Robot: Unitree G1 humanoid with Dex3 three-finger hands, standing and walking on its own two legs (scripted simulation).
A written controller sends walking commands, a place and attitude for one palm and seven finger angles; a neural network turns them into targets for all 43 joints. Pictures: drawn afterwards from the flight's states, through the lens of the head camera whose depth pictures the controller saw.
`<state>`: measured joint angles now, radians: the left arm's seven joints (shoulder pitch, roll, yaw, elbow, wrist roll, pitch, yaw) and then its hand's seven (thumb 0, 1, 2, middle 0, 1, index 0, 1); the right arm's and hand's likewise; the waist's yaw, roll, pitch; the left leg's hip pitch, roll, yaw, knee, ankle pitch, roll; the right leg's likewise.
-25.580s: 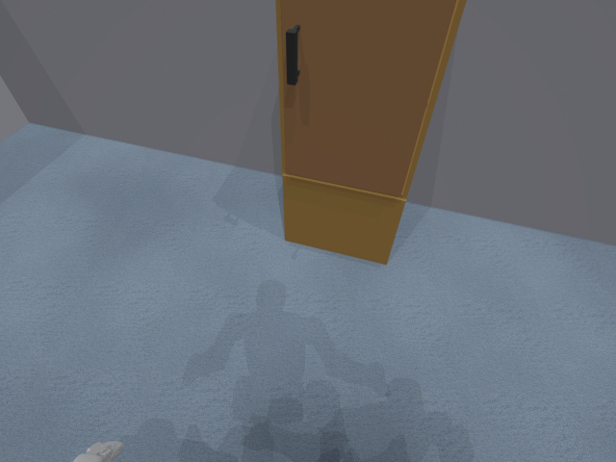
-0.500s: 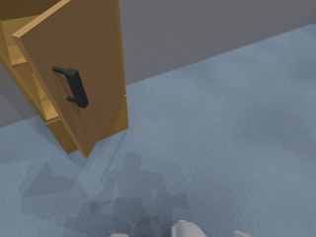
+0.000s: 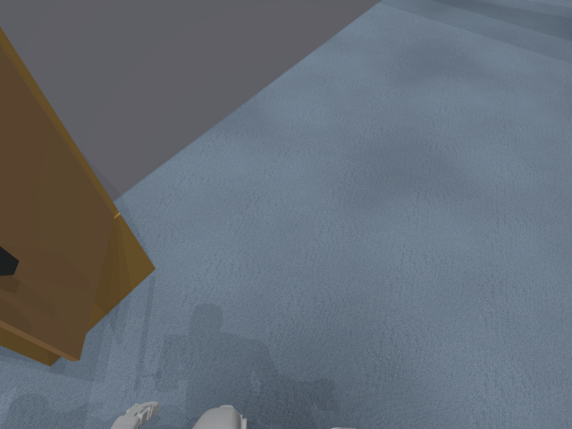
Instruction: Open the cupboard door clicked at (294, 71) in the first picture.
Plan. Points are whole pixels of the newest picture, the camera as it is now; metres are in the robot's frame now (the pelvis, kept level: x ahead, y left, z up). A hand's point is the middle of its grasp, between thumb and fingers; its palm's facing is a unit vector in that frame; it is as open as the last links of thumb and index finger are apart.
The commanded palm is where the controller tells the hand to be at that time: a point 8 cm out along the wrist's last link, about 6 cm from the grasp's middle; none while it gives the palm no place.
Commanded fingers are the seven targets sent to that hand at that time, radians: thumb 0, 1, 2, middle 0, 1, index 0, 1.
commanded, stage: walk to a spot facing it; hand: left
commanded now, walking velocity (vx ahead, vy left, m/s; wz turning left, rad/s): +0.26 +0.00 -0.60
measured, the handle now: out of the picture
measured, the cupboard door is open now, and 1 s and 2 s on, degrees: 42 42 42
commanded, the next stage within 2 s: turn to face it in 1.68 s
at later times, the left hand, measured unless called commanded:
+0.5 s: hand (227, 364) +0.23 +0.11 -0.16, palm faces -0.29 -0.93 -0.22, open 7.3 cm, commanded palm none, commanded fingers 0.00 0.90 0.90 -0.20 -0.30 -0.20 -0.30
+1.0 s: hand (276, 260) +0.44 +0.04 -0.16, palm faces -0.48 -0.86 -0.16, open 7.3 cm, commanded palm none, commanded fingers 0.00 0.90 0.90 -0.20 -0.30 -0.20 -0.30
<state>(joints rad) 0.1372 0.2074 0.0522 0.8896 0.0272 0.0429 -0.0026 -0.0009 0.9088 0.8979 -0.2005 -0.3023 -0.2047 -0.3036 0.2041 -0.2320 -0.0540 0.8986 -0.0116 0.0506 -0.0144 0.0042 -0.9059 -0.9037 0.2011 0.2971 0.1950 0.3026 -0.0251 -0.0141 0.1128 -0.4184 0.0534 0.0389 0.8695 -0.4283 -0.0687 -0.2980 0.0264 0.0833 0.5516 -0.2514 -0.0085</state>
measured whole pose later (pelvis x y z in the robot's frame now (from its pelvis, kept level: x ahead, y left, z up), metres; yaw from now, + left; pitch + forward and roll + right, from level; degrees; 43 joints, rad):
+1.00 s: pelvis +0.28 -0.09 +0.01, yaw -31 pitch +1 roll +0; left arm 0.18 0.21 0.08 0.99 0.03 0.00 -0.04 0.00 0.92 0.90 -0.19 -0.30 -0.20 -0.30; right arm 0.32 -0.16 -0.03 0.98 -0.03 -0.08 -0.02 -0.01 -0.94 -0.90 0.21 0.30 0.20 0.30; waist 0.01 -0.04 0.06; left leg -0.16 0.07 0.22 0.41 -0.25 0.01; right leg -0.59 -0.08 -0.03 1.12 -0.22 -0.01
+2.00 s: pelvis +0.64 -0.39 +0.00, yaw -31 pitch +0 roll +0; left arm 0.18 0.19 0.06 1.01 0.03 -0.02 0.01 0.01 0.95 0.90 -0.20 -0.30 -0.20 -0.30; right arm 0.29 -0.17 -0.04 1.07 -0.03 -0.02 -0.01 -0.01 -0.94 -0.90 0.20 0.30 0.20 0.30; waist -0.02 -0.01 0.06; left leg -0.26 0.02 0.08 0.51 -0.25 0.02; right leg -0.45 -0.09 -0.06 0.77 -0.30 0.04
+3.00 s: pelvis +0.75 -0.52 +0.01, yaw +6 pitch +1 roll +3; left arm 0.23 0.17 0.03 0.89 0.02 -0.01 0.03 0.00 0.92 0.90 -0.20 -0.30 -0.21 -0.30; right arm 0.11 -0.24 -0.07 0.94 -0.01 0.08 0.04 0.00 -0.91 -0.90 0.20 0.30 0.19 0.30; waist -0.01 -0.01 0.12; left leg -0.46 0.02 0.05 0.99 -0.44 -0.07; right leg -0.22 -0.14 -0.22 0.53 -0.32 -0.01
